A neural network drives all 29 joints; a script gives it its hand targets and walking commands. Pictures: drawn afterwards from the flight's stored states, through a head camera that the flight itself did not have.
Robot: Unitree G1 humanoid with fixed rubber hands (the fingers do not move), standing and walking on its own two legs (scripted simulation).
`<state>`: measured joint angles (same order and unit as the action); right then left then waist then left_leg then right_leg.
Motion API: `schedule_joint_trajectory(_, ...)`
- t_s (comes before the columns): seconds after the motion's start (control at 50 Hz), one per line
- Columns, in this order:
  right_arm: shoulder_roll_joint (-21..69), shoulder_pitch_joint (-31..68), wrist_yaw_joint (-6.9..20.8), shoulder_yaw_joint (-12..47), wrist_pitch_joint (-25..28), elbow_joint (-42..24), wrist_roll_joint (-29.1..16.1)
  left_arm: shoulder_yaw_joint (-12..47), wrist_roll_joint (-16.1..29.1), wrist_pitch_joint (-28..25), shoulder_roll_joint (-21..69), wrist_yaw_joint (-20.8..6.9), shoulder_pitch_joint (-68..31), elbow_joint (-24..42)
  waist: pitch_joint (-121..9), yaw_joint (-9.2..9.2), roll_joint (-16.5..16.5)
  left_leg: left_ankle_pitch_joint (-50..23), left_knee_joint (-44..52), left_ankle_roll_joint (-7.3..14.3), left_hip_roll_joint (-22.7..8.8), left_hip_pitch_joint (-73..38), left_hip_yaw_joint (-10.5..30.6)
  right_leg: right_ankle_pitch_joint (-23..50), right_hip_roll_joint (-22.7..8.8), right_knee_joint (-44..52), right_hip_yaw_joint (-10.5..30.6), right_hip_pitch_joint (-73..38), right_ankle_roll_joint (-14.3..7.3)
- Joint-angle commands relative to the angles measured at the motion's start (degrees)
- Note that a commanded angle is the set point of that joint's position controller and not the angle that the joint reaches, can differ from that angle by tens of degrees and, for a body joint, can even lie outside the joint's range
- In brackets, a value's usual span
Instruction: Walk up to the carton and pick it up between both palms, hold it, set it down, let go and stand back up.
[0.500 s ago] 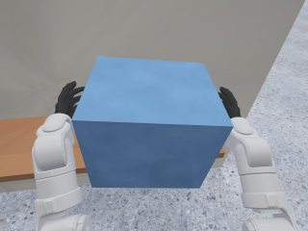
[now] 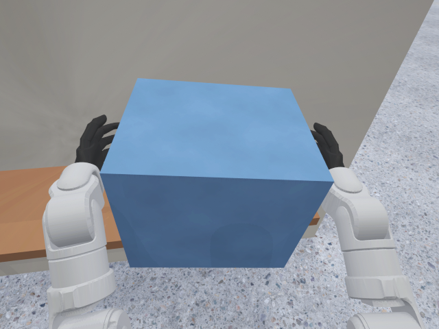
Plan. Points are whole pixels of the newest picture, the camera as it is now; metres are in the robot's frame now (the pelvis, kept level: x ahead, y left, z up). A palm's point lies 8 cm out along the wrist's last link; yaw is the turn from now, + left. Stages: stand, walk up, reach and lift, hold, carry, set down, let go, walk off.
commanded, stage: hold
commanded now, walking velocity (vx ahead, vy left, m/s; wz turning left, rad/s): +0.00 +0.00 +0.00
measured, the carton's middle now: (212, 175) +0.38 +0.01 +0.11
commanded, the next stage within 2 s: none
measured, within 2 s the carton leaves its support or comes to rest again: neither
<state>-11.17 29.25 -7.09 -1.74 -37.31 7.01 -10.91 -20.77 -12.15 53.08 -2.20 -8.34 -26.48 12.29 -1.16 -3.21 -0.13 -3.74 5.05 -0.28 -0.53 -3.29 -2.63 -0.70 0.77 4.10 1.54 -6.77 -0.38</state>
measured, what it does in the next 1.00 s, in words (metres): stands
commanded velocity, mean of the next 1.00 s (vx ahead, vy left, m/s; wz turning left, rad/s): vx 0.00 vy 0.00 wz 0.00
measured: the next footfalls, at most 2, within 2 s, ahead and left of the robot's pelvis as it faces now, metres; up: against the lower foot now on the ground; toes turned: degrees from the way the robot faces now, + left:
none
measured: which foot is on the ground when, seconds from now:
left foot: down 0.00-1.00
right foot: down 0.00-1.00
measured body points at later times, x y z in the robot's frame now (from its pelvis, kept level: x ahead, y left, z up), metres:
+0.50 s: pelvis +0.00 +0.00 +0.00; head -0.01 -0.01 +0.45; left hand +0.35 +0.20 +0.19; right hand +0.36 -0.19 +0.16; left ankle +0.02 +0.12 -0.76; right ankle -0.03 -0.11 -0.76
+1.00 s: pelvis +0.00 +0.00 +0.00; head -0.01 +0.00 +0.45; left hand +0.35 +0.20 +0.19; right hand +0.37 -0.18 +0.16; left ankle +0.02 +0.12 -0.76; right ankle -0.03 -0.11 -0.76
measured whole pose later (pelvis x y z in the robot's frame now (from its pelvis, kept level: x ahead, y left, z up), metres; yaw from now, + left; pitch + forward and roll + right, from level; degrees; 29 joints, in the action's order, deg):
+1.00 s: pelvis +0.00 +0.00 +0.00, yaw +1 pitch -2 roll +0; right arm -11.3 28.6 -7.7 -1.4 -38.0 5.4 -11.0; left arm -20.6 -11.9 53.4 -2.4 -8.5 -26.0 13.2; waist -0.3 -3.2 0.1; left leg -3.5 5.1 -0.3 -0.4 -3.5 -2.1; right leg -1.0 0.7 4.3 1.0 -7.3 -0.4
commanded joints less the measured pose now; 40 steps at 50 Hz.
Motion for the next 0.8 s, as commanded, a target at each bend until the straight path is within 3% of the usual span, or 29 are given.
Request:
schedule_joint_trajectory(0.0, 18.87, 32.61, 4.73, 17.58, 3.00, -14.33, -5.60, 21.95, 10.26, -2.14, 15.56, -7.76, -28.00, 6.46, -19.16, -0.68, 0.25, -12.57, -4.58, -0.56, 1.31, -11.68, 0.07, 16.54, 1.35, -3.98, -0.58, -1.01, 5.22)
schedule_joint_trajectory(0.02, 18.01, 32.77, 4.75, 15.68, 2.83, -12.25, -4.28, 20.32, 9.60, -1.75, 14.51, -8.24, -27.86, 3.93, -15.41, -0.60, 0.25, -10.94, -4.33, -0.62, 1.08, -10.88, 0.17, 14.63, 1.34, -3.31, -1.08, 0.80, 5.64)
schedule_joint_trajectory(0.04, 18.99, 31.90, 4.73, 17.56, 2.92, -14.04, -5.43, 20.61, 10.02, -1.81, 14.40, -8.38, -26.64, 5.53, -17.52, -0.15, -0.37, -11.32, -3.96, 0.20, 1.29, -11.35, -0.47, 15.86, 1.20, -3.33, -0.50, -1.40, 5.83)
schedule_joint_trajectory(0.08, 17.61, 31.74, 4.84, 14.38, 2.77, -11.86, -4.19, 20.80, 9.72, -2.05, 14.64, -8.43, -27.47, 4.01, -14.95, -0.66, 2.61, -9.37, -3.35, -0.34, 0.76, -8.93, -0.14, 12.13, 1.60, -2.60, -0.78, -1.03, 5.01)
schedule_joint_trajectory(0.1, 18.07, 32.27, 5.04, 15.19, 2.91, -10.71, -4.64, 19.37, 9.21, -2.47, 14.09, -8.34, -28.72, 5.03, -16.11, 0.77, 1.24, -8.69, -3.01, 0.03, 0.68, -9.34, -0.17, 11.20, 1.39, -2.64, -0.97, -1.53, 5.06)
schedule_joint_trajectory(0.14, 17.97, 33.43, 5.33, 16.20, 3.31, -13.13, -4.72, 21.32, 9.85, -2.85, 15.59, -7.81, -28.82, 6.43, -19.26, -0.15, 3.00, -9.29, -3.33, -0.28, 0.48, -10.23, 0.25, 11.62, 1.33, -2.96, -0.70, -1.51, 4.58)
schedule_joint_trajectory(0.16, 18.59, 34.24, 5.38, 16.62, 3.47, -12.68, -4.99, 20.23, 9.35, -2.99, 15.70, -7.58, -29.52, 5.04, -18.08, 0.80, 1.04, -8.95, -3.40, -0.15, 0.87, -9.05, -0.21, 10.78, 1.66, -3.42, -1.16, -0.74, 4.99)
schedule_joint_trajectory(0.22, 19.43, 35.38, 5.63, 16.68, 3.96, -13.10, -4.99, 20.29, 9.33, -3.93, 15.53, -7.02, -30.46, 4.11, -19.72, 1.39, -0.82, -6.26, -2.90, 0.10, 0.42, -8.57, -0.01, 8.87, 1.67, -3.59, -1.38, -0.94, 5.62)
schedule_joint_trajectory(0.26, 20.25, 36.53, 5.80, 17.33, 4.47, -13.26, -5.46, 20.13, 9.95, -4.25, 15.26, -6.78, -30.91, 4.08, -20.81, 1.10, -0.96, -7.65, -3.04, 1.05, 0.75, -9.58, -0.14, 11.06, 1.30, -3.79, -0.49, -1.02, 5.30)
schedule_joint_trajectory(0.28, 19.26, 35.82, 5.72, 16.19, 4.61, -13.54, -4.77, 21.72, 10.47, -4.38, 16.33, -6.80, -30.63, 3.86, -21.42, -0.82, -0.35, -7.32, -3.21, 0.30, 1.09, -9.98, 0.03, 10.45, 1.47, -4.03, -0.60, -1.04, 5.48)
schedule_joint_trajectory(0.3, 18.77, 35.27, 5.64, 15.91, 4.48, -12.51, -3.92, 20.66, 9.91, -4.54, 16.31, -7.10, -30.96, 3.41, -20.29, -0.52, -1.73, -7.63, -3.42, 0.52, 0.66, -9.83, 0.43, 10.85, 1.35, -3.98, -1.02, -0.42, 5.41)
schedule_joint_trajectory(0.32, 18.98, 34.59, 5.68, 16.02, 4.31, -10.46, -4.08, 19.73, 9.18, -4.52, 15.30, -7.43, -30.63, 1.83, -18.73, 0.07, 0.05, -6.66, -3.26, 0.88, 0.73, -9.62, 0.01, 10.28, 1.14, -3.45, -0.74, -0.30, 5.37)
schedule_joint_trajectory(0.34, 19.40, 32.97, 5.64, 15.67, 4.01, -9.41, -3.29, 19.04, 8.62, -4.31, 14.69, -7.65, -28.85, 1.17, -17.63, 0.24, -0.17, -7.31, -2.93, 0.76, 0.61, -9.43, -0.08, 10.93, 1.35, -3.23, -0.65, -0.47, 5.77)
schedule_joint_trajectory(0.36, 18.45, 32.17, 5.46, 14.71, 4.05, -9.83, -2.87, 19.61, 9.26, -4.12, 15.37, -7.96, -28.05, 0.45, -16.85, -0.45, 0.39, -7.78, -3.28, 0.23, 0.79, -8.71, 0.02, 11.88, 1.32, -3.08, -0.63, -1.30, 5.44)
schedule_joint_trajectory(0.38, 19.36, 32.90, 5.25, 15.70, 4.33, -12.62, -3.88, 20.02, 9.20, -4.05, 16.12, -7.92, -27.56, 2.23, -20.20, 0.64, 0.97, -9.83, -3.53, 0.26, 0.75, -8.67, 0.29, 13.89, 1.13, -3.45, -0.49, -2.12, 4.84)
schedule_joint_trajectory(0.4, 20.65, 34.15, 4.94, 17.58, 4.26, -13.79, -4.72, 21.34, 10.04, -4.09, 16.82, -7.76, -28.71, 5.20, -22.43, -0.18, 0.54, -12.35, -3.86, 0.14, 1.06, -9.62, 0.01, 16.87, 1.19, -3.85, -0.24, -3.59, 5.23)
schedule_joint_trajectory(0.46, 19.41, 32.99, 4.86, 18.10, 3.73, -13.99, -5.79, 21.59, 9.87, -3.54, 15.44, -7.36, -29.34, 7.67, -21.64, -0.12, 1.31, -15.59, -4.10, -0.38, 1.09, -11.08, 0.34, 18.10, 1.54, -4.04, -0.44, -3.17, 4.97)
schedule_joint_trajectory(0.5, 19.21, 30.79, 4.84, 18.61, 3.08, -12.41, -5.74, 19.79, 9.19, -2.87, 14.39, -7.82, -26.09, 4.66, -19.05, 0.35, -1.17, -12.32, -3.60, -0.01, 0.84, -10.84, -0.06, 15.69, 1.37, -3.71, -0.29, -3.25, 5.36)
schedule_joint_trajectory(0.56, 19.51, 34.16, 5.19, 17.25, 3.38, -11.60, -5.70, 19.65, 9.12, -3.27, 14.85, -7.86, -28.70, 2.54, -16.90, 1.83, -0.56, -6.66, -2.84, 0.57, 0.80, -6.91, -0.67, 9.82, 1.18, -3.71, -0.35, -1.48, 5.60)
schedule_joint_trajectory(0.6, 19.58, 35.25, 5.24, 17.99, 4.02, -14.58, -5.47, 22.02, 10.69, -3.69, 16.88, -7.57, -30.30, 5.45, -19.93, 0.67, 1.01, -8.57, -3.37, 0.46, 0.55, -8.22, -0.18, 11.30, 1.07, -4.02, -0.47, -2.09, 5.50)
schedule_joint_trajectory(0.64, 21.59, 36.31, 4.89, 20.01, 4.25, -17.75, -6.66, 22.54, 10.94, -4.15, 17.04, -6.90, -28.47, 7.02, -24.40, 1.57, -0.27, -14.97, -4.36, 0.60, 0.49, -10.61, 0.05, 19.54, 1.41, -5.25, -0.17, -4.04, 5.65)
schedule_joint_trajectory(0.66, 20.09, 34.51, 4.75, 19.85, 3.85, -16.12, -6.51, 21.28, 10.41, -3.47, 16.11, -6.89, -27.06, 6.17, -23.42, 0.86, -1.15, -14.96, -4.16, 0.25, 0.62, -10.81, 0.63, 20.65, 1.29, -5.38, 0.14, -5.39, 5.63)
schedule_joint_trajectory(0.72, 19.65, 33.14, 4.40, 18.96, 3.09, -13.42, -6.22, 21.34, 10.04, -2.65, 14.67, -7.65, -28.13, 6.61, -18.39, 0.36, -0.32, -11.59, -3.78, -0.08, 1.09, -10.34, -0.07, 16.17, 1.00, -3.91, 0.41, -2.37, 6.03)
schedule_joint_trajectory(0.74, 18.96, 30.23, 4.25, 18.79, 2.81, -13.27, -6.77, 22.31, 10.50, -2.49, 14.92, -7.85, -26.52, 7.41, -18.04, 0.02, 1.52, -11.92, -4.20, -0.68, 1.13, -11.24, 0.11, 15.51, 1.12, -3.84, 0.15, -2.48, 5.57)
schedule_joint_trajectory(0.78, 19.67, 31.32, 4.31, 17.86, 2.57, -11.51, -6.07, 22.19, 10.14, -2.39, 14.98, -8.03, -28.94, 8.68, -18.12, 0.01, 2.09, -11.02, -4.13, -0.91, 0.66, -10.14, 0.43, 13.29, 1.30, -3.48, -0.18, -1.41, 4.83)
